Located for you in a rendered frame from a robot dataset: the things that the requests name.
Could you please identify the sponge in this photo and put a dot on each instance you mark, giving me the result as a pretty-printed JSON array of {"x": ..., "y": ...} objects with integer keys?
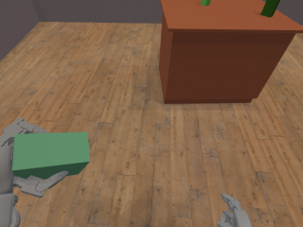
[{"x": 43, "y": 155}]

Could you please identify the robot left hand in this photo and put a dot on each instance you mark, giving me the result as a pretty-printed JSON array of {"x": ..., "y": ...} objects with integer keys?
[{"x": 33, "y": 186}]

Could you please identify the robot right hand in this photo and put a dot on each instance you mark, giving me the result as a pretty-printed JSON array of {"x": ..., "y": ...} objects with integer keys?
[{"x": 239, "y": 218}]

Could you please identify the table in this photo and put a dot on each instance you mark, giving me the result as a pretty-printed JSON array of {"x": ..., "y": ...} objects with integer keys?
[{"x": 221, "y": 53}]

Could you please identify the robot left forearm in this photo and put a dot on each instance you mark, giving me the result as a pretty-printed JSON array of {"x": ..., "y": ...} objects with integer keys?
[{"x": 9, "y": 216}]

